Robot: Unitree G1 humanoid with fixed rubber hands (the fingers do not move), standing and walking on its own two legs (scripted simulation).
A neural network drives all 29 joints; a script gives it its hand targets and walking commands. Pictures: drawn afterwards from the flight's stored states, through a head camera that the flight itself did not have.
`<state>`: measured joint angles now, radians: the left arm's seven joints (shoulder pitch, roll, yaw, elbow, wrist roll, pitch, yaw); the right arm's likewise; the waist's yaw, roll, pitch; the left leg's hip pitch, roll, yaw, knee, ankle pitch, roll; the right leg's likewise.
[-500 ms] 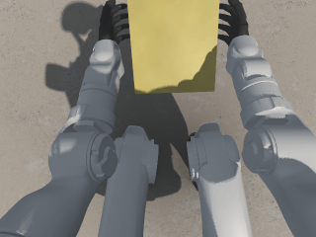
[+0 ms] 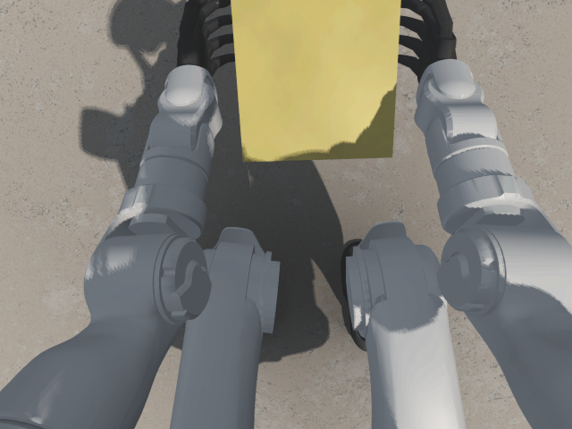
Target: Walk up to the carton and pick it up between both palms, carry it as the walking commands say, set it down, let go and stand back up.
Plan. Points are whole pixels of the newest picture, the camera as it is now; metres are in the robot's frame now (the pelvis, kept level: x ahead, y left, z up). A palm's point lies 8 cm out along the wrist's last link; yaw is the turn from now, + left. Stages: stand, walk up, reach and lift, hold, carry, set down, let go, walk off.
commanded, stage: set down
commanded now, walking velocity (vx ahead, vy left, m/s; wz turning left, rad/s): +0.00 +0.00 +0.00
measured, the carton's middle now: (312, 80) +0.50 -0.03 -0.26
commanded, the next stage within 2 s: none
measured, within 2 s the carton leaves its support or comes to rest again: rests again in 0.58 s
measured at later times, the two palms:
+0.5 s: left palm (199, 66) +0.51 +0.11 -0.18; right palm (432, 64) +0.50 -0.17 -0.19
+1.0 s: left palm (181, 93) +0.49 +0.14 -0.20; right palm (464, 90) +0.47 -0.21 -0.21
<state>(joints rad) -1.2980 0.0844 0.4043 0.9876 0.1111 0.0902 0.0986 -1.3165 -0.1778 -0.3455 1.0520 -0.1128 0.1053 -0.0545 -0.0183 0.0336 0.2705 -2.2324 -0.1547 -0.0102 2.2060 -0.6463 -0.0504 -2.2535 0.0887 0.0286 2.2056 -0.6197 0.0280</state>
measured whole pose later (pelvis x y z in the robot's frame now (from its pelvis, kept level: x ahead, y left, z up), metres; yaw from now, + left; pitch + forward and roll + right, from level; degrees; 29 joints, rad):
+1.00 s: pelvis -0.02 -0.01 +0.00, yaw +1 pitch +36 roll +2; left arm -1.31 0.28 0.05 1.12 -0.21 -0.01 0.14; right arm -1.32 -0.36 -0.08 1.18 0.22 -0.03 -0.08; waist -0.03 0.03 0.36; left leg -2.24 -0.10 0.01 2.19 -0.59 -0.04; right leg -2.26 0.03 -0.01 2.19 -0.56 -0.02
